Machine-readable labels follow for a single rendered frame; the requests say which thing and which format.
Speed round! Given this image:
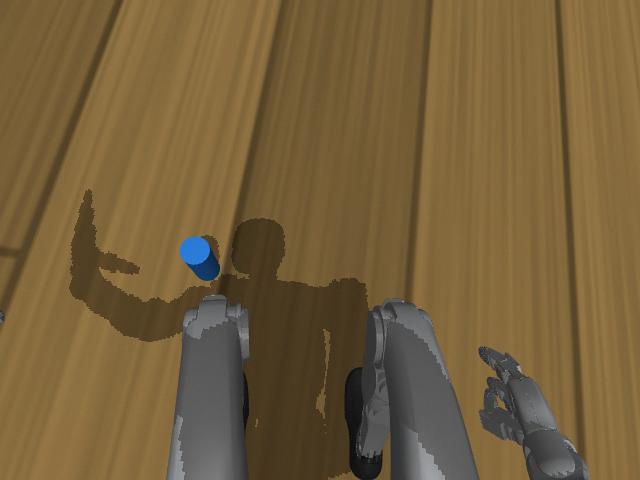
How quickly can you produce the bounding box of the right robot hand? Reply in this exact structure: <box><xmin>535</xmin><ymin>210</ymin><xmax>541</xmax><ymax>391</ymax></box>
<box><xmin>478</xmin><ymin>346</ymin><xmax>560</xmax><ymax>446</ymax></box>

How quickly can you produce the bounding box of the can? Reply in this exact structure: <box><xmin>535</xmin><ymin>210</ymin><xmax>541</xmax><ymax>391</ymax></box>
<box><xmin>180</xmin><ymin>236</ymin><xmax>220</xmax><ymax>281</ymax></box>

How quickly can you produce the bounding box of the right robot foot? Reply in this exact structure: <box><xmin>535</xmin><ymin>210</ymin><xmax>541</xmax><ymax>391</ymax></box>
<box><xmin>344</xmin><ymin>367</ymin><xmax>383</xmax><ymax>480</ymax></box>

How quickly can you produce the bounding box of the right robot arm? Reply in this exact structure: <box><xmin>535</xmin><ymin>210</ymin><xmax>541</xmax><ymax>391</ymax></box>
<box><xmin>522</xmin><ymin>430</ymin><xmax>590</xmax><ymax>480</ymax></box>

